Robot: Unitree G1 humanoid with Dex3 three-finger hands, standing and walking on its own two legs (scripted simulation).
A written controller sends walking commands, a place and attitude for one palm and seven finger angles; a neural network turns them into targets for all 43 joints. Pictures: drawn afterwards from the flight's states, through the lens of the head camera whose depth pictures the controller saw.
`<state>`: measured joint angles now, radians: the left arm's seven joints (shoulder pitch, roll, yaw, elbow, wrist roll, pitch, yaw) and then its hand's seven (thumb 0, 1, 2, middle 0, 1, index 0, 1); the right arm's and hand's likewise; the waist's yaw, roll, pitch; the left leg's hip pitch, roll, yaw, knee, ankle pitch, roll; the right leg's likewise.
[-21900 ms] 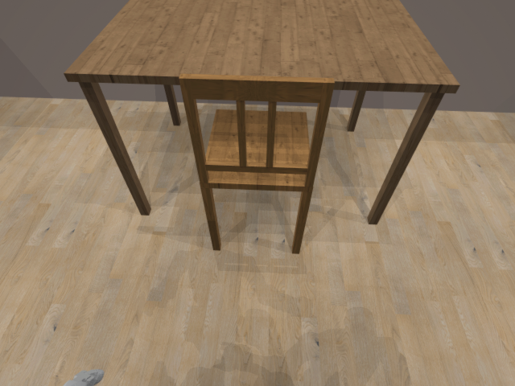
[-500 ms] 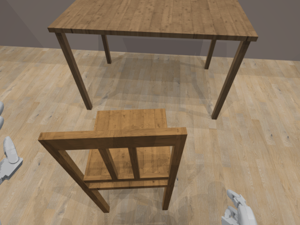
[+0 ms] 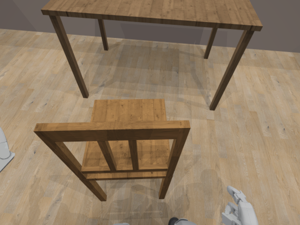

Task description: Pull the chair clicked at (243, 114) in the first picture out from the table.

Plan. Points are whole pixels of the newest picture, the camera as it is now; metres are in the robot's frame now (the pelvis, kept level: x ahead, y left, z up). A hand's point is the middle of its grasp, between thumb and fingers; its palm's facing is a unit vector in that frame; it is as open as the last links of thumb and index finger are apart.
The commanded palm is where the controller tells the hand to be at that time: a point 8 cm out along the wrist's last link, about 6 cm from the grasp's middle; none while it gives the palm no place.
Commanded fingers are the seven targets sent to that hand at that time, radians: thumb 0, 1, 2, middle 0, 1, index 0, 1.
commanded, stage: step back with the hand held close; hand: left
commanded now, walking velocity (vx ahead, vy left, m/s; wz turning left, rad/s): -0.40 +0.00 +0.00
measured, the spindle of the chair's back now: (108, 155) +0.33 +0.16 -0.10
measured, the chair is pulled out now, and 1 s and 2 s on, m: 0.60 0.60 0.60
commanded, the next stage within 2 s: stop stepping back and stand still in 0.66 s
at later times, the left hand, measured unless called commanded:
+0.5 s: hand out of the picture +0.15 +0.25 +0.18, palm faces +0.41 -0.72 -0.56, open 7.4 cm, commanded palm +0.08 +0.29 +0.19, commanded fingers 0.00 0.90 0.90 -0.20 -0.30 -0.20 -0.30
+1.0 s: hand out of the picture +0.02 +0.23 +0.18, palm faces +0.41 -0.76 -0.50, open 7.4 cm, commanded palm -0.03 +0.26 +0.19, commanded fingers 0.00 0.90 0.90 -0.20 -0.30 -0.20 -0.30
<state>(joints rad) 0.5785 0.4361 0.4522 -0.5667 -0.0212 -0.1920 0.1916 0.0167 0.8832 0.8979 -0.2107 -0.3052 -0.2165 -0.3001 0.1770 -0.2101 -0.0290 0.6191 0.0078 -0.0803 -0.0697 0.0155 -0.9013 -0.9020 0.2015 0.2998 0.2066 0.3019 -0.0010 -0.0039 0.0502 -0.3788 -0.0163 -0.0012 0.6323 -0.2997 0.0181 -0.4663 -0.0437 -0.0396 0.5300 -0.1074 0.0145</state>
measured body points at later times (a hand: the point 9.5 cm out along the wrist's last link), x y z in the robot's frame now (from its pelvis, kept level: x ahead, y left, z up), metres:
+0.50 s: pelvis -0.05 -0.02 +0.00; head +0.00 +0.00 +0.45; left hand +0.12 +0.29 +0.21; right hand +0.14 -0.25 -0.08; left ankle -0.04 +0.12 -0.73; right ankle +0.00 -0.14 -0.70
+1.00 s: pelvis -0.17 -0.04 +0.01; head -0.17 -0.02 +0.46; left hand -0.01 +0.27 +0.20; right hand -0.04 -0.30 -0.07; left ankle -0.17 +0.07 -0.73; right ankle -0.09 -0.16 -0.72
